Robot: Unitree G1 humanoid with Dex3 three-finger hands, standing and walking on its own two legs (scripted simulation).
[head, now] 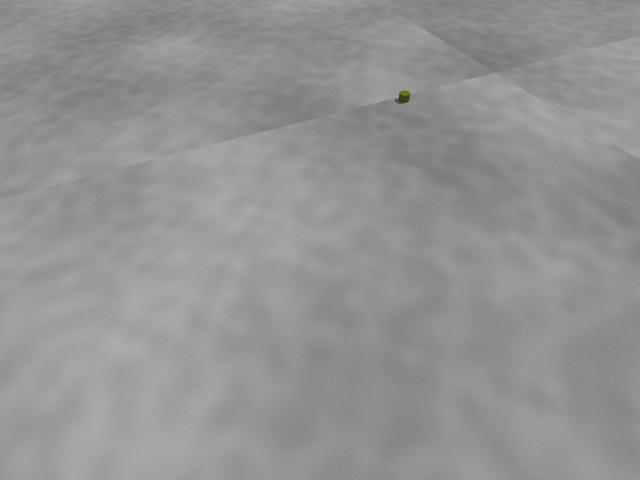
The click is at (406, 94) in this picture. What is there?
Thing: low tin
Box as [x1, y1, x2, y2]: [399, 91, 409, 102]
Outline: 401,91 399,94 399,100 402,102 408,101 409,92
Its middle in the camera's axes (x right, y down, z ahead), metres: +0.53 -0.90 +2.45
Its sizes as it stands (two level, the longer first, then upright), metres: 0.066 0.066 0.047
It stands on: the floor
